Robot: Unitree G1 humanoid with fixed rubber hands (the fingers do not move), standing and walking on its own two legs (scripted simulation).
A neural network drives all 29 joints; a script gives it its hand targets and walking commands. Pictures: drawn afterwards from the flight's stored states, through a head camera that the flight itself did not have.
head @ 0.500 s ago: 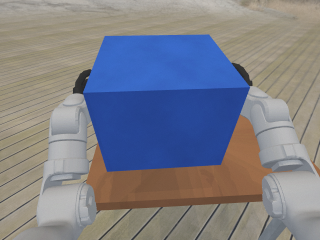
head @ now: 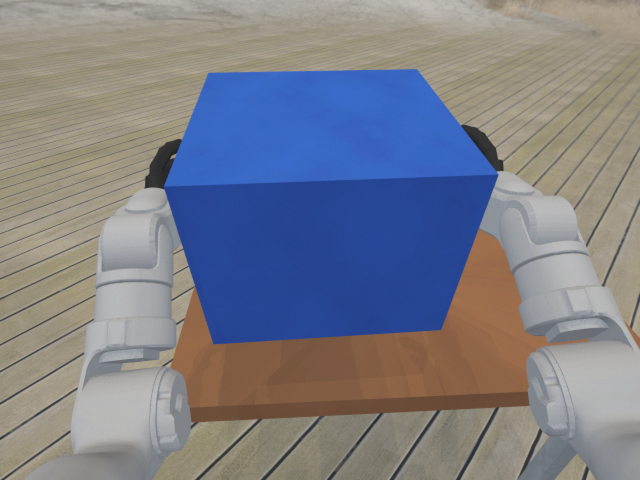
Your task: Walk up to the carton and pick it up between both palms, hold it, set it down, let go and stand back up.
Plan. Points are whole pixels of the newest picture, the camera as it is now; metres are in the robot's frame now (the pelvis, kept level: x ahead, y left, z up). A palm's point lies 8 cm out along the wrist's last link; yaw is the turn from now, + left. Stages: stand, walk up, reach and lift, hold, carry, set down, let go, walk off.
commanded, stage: hold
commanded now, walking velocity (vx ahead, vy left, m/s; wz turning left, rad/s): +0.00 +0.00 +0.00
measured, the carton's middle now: (321, 197) +0.41 +0.00 +0.22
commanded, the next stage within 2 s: none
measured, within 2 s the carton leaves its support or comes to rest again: neither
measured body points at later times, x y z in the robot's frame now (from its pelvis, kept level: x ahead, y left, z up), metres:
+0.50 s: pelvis +0.00 +0.00 +0.00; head -0.08 +0.02 +0.44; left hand +0.39 +0.20 +0.24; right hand +0.38 -0.19 +0.25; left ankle +0.02 +0.12 -0.75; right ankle +0.02 -0.11 -0.75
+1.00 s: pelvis +0.00 +0.00 +0.00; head -0.08 +0.02 +0.44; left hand +0.38 +0.20 +0.24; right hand +0.38 -0.19 +0.25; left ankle +0.02 +0.12 -0.75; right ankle +0.02 -0.11 -0.75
